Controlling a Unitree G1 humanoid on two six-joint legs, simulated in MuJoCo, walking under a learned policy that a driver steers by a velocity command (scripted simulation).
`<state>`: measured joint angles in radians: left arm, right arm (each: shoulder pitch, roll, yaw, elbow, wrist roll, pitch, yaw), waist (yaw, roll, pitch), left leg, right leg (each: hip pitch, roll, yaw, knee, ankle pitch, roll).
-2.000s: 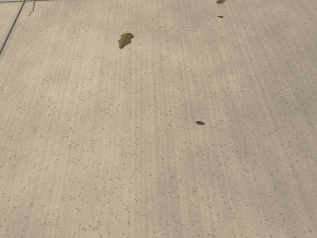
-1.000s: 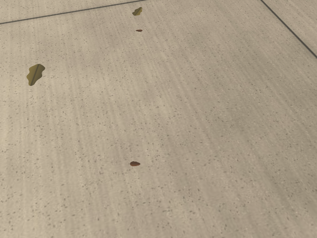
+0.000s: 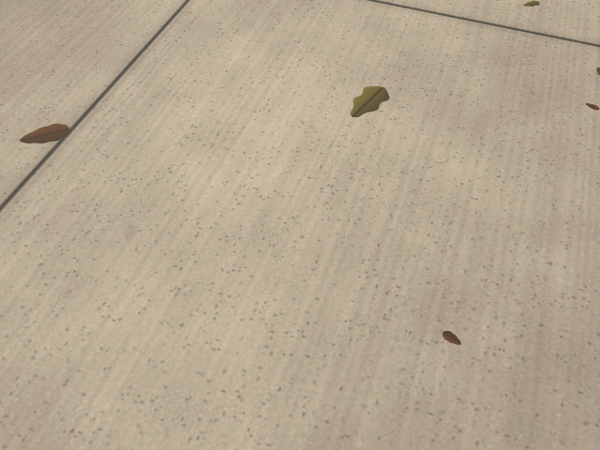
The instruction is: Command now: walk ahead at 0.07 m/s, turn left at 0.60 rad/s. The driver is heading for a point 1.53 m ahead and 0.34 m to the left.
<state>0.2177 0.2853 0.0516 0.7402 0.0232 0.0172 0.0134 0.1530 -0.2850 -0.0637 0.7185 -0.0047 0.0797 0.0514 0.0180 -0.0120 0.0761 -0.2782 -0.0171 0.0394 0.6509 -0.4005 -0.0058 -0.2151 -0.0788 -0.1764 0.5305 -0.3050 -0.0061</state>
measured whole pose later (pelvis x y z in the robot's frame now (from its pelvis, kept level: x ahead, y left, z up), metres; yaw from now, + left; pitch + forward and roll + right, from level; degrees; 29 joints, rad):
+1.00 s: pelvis +0.38 +0.11 -0.01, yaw +27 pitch +1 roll -2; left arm 0.42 0.23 0.02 0.92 -0.01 -0.06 0.00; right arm 0.05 -0.23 0.01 0.76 -0.05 -0.07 0.03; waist 0.07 0.02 0.07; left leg -0.46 -0.03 0.03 0.55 -0.09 0.09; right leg -0.10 0.00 -0.08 0.68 -0.50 -0.01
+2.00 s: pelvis +0.48 +0.13 +0.00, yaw +27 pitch -1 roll +0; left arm 0.38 0.17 0.02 1.12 0.02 -0.01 0.03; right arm 0.31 -0.16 -0.01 1.13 -0.03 -0.01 -0.01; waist 0.01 -0.01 -0.01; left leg -0.27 -0.03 0.04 0.63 -0.38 0.07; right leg -0.11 0.03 -0.01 0.45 -0.32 -0.06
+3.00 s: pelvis +0.91 +0.37 +0.01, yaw +22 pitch +1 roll -1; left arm 0.48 0.15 0.03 1.07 0.01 -0.09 0.00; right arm 0.03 -0.19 -0.04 0.90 -0.03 -0.04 0.02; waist 0.08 0.03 0.05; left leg -0.62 0.09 0.00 0.69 -0.03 -0.01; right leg 0.01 0.10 -0.02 0.23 -0.25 -0.10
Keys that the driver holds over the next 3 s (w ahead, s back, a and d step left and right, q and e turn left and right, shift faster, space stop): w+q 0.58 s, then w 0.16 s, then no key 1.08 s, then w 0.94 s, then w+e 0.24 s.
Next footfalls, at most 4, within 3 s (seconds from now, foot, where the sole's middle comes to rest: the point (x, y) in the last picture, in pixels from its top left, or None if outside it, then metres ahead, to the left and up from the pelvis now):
0.02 left None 0.03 0.10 -0.77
0.52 right None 0.32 -0.05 -0.77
0.96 left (206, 437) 0.48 0.24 -0.77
1.34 right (297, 418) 0.52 0.04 -0.77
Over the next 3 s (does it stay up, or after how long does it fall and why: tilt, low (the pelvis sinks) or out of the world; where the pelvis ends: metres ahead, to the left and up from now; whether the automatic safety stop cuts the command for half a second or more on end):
stays up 0.91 0.37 0.01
